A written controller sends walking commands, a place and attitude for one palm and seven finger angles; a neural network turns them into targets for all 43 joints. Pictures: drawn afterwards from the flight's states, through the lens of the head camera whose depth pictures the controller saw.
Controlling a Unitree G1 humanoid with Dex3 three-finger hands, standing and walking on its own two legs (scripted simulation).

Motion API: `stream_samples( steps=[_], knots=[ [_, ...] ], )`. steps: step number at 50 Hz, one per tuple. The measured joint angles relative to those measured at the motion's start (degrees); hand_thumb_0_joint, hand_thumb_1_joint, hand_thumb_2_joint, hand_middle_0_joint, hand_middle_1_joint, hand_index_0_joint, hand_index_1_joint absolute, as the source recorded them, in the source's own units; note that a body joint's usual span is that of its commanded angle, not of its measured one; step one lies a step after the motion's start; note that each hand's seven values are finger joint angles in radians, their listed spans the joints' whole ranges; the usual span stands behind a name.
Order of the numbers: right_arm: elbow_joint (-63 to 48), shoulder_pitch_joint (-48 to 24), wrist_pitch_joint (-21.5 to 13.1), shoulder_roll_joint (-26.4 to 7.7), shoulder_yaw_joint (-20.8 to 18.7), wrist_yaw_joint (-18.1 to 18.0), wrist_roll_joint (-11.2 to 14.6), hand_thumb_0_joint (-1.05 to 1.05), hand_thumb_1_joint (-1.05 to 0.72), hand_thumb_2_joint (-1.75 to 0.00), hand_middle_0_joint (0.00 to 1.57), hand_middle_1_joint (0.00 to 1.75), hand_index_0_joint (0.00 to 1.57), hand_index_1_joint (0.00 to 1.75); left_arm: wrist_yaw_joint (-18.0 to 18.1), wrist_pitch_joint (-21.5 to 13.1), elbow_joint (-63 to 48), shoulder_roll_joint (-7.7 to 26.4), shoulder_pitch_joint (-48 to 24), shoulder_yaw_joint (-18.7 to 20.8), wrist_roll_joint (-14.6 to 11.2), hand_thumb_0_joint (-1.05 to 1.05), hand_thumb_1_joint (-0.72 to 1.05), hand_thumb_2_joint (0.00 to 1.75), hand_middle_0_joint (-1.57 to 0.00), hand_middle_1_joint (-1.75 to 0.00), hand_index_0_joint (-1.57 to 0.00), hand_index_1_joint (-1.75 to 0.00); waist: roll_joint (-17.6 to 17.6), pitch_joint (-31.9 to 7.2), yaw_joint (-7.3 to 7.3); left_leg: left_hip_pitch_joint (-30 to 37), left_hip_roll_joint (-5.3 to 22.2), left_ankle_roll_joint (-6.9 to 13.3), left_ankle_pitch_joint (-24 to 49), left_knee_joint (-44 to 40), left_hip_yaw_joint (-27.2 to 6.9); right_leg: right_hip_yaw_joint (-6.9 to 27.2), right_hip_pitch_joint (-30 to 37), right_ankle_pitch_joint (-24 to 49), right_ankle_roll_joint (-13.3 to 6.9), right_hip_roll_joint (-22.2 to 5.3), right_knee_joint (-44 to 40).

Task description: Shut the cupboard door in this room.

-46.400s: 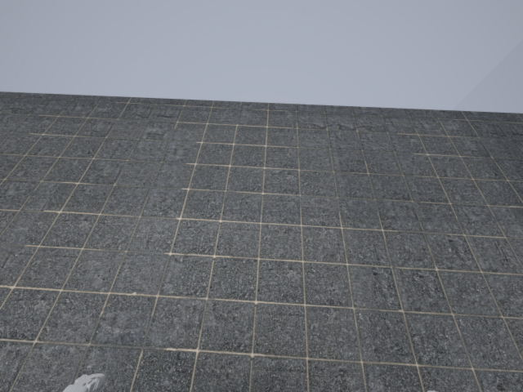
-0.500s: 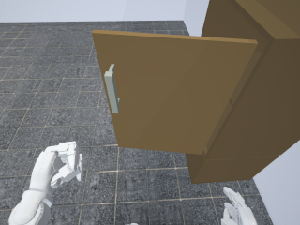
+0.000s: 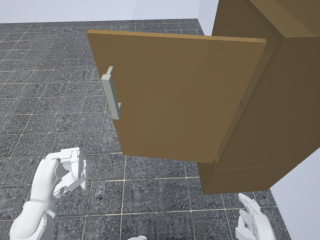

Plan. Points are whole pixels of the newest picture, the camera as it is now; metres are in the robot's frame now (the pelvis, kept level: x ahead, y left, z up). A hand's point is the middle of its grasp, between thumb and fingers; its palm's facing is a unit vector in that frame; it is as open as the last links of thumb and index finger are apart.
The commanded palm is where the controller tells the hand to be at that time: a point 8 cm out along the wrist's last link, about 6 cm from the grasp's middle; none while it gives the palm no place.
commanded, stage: bring the fist close to the handle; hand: left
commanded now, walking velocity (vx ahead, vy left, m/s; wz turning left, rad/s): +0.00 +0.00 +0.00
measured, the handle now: (113, 94) +0.49 +0.18 +0.08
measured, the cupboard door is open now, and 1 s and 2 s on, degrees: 80 80 72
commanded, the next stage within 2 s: push the door shut along its arc in 1.26 s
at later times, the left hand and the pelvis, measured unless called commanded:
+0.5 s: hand (105, 141) +0.33 +0.16 +0.07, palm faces -0.04 -1.00 -0.04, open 3.1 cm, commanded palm +0.31 +0.21 +0.08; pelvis +0.01 -0.01 +0.00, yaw -1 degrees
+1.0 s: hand (117, 118) +0.39 +0.15 +0.09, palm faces -0.03 -1.00 -0.01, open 3.1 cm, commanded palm +0.36 +0.20 +0.08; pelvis +0.01 +0.00 +0.01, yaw -2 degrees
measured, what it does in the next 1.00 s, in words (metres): stands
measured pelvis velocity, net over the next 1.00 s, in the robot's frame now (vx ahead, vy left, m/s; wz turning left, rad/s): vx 0.01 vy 0.00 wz -0.04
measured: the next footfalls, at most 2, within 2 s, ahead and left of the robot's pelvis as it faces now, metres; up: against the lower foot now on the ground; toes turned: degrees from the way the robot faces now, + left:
none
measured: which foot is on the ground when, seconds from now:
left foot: down 0.00-1.00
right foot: down 0.00-1.00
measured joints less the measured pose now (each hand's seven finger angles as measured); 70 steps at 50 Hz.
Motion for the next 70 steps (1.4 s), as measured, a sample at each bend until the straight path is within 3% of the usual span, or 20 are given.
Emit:
stream_samples(
  steps=[4,9,12,19,27,34,42,46,50,60,65,70],
  knots=[
    [1.11,-0.56,0.27,-0.27,0.11,0.11,0.24,0.01,-0.90,-0.90,0.21,0.30,0.21,0.30,-0.27,-0.72,3.47,-0.26,-5.46,1.09,-0.28,0.02,0.90,0.90,-1.30,-1.50,-1.30,-1.50,0.15,0.05,-0.04,-0.99,0.08,-0.34,-0.04,0.67,-0.47,-0.51,-0.85,-0.19,-0.33,0.07,0.60],
    [1.47,-0.20,1.07,-0.66,0.02,-0.18,0.59,0.01,-0.90,-0.90,0.21,0.30,0.21,0.30,-2.11,3.05,8.21,-0.25,-9.61,-0.82,0.53,0.02,0.90,0.90,-1.30,-1.50,-1.30,-1.50,0.46,-0.07,-0.63,-0.78,0.18,-0.52,0.39,-0.32,-0.20,-0.18,-0.94,0.16,-0.46,0.17,-0.01],
    [1.73,0.05,1.49,-0.62,-0.07,-0.42,0.50,0.01,-0.90,-0.90,0.21,0.30,0.21,0.30,-1.42,3.98,10.31,-0.10,-11.77,-1.01,0.90,0.02,0.90,0.90,-1.30,-1.50,-1.30,-1.50,0.11,0.10,-1.06,-0.20,0.30,-0.64,0.65,-1.20,0.31,0.37,-0.76,0.37,-0.57,0.29,-0.40],
    [3.12,0.67,2.32,-0.53,-0.57,0.23,0.51,0.01,-0.90,-0.90,0.20,0.30,0.21,0.30,1.32,0.66,15.18,-0.08,-17.83,2.05,1.05,0.02,0.90,0.90,-1.30,-1.50,-1.30,-1.50,-0.76,-0.06,-1.43,0.43,0.51,-0.90,0.83,-2.34,0.94,1.06,-0.65,0.48,-0.78,0.51,-0.89],
    [3.78,0.65,3.64,-1.23,-1.16,0.33,0.84,0.01,-0.90,-0.90,0.20,0.30,0.21,0.30,0.37,2.27,22.56,-0.62,-23.84,-0.02,2.01,0.02,0.90,0.90,-1.30,-1.50,-1.30,-1.50,-0.28,0.52,-1.66,0.10,0.27,-0.63,1.14,-3.05,1.14,1.30,-1.09,0.72,-0.54,0.30,-1.41],
    [4.76,0.32,4.43,-0.34,-1.21,0.91,0.38,0.01,-0.90,-0.90,0.20,0.30,0.21,0.30,3.31,-1.02,25.80,-1.58,-28.68,0.61,3.54,0.02,0.90,0.90,-1.30,-1.50,-1.30,-1.50,-1.18,0.03,-1.98,0.08,0.24,-0.50,0.99,-3.36,1.80,1.98,-1.49,0.56,-0.40,0.27,-1.24],
    [4.66,0.82,6.39,-0.29,-1.37,1.37,0.67,0.01,-0.90,-0.90,0.20,0.30,0.21,0.30,3.21,0.51,33.38,-0.80,-34.47,0.64,4.08,0.02,0.90,0.90,-1.30,-1.50,-1.30,-1.50,-0.70,0.01,-2.36,-0.24,0.15,-0.21,1.26,-3.73,1.82,2.03,-1.66,1.00,-0.09,0.20,-1.92],
    [5.31,1.19,6.59,-0.31,-1.57,1.42,0.51,0.01,-0.90,-0.90,0.20,0.30,0.21,0.30,3.94,-1.07,35.04,-1.76,-36.86,0.31,4.30,0.02,0.90,0.90,-1.30,-1.50,-1.30,-1.50,-0.82,0.14,-2.43,-0.54,0.11,-0.04,1.35,-3.68,1.93,2.13,-1.94,1.19,0.06,0.16,-1.96],
    [5.41,1.74,7.28,-0.21,-1.84,1.98,0.35,0.01,-0.91,-0.90,0.20,0.30,0.21,0.30,4.77,-2.60,35.20,-2.29,-37.15,0.48,5.01,0.02,0.90,0.90,-1.30,-1.50,-1.30,-1.50,-0.94,-0.33,-2.71,-0.48,0.16,0.10,1.36,-3.86,2.46,2.67,-2.14,1.30,0.22,0.20,-1.94],
    [4.74,2.50,8.73,-0.13,-1.74,1.92,0.51,0.01,-0.91,-0.90,0.20,0.30,0.21,0.30,5.63,-2.69,36.77,-1.98,-35.53,1.09,5.34,0.02,0.90,0.90,-1.30,-1.50,-1.30,-1.50,-1.04,0.42,-2.77,0.48,0.13,0.40,2.05,-4.65,2.80,3.01,-1.26,2.07,0.46,0.17,-2.69],
    [5.74,1.71,8.05,-0.32,-1.66,1.63,0.43,0.01,-0.91,-0.90,0.20,0.30,0.21,0.30,5.50,-4.90,38.42,-1.66,-38.54,0.25,5.49,0.02,0.90,0.90,-1.30,-1.50,-1.30,-1.50,-1.03,0.82,-2.69,-0.70,0.01,0.45,2.11,-3.54,2.09,2.22,-1.94,2.15,0.48,0.01,-2.14],
    [5.70,1.16,8.22,-0.39,-1.55,1.60,0.62,0.01,-0.91,-0.90,0.20,0.30,0.21,0.30,4.55,-3.66,41.95,-1.07,-41.68,-0.02,5.46,0.02,0.90,0.90,-1.30,-1.50,-1.30,-1.50,-1.04,0.57,-3.14,-1.35,-0.09,0.54,2.31,-3.41,2.07,2.18,-2.57,2.33,0.57,-0.11,-2.02]
  ],
)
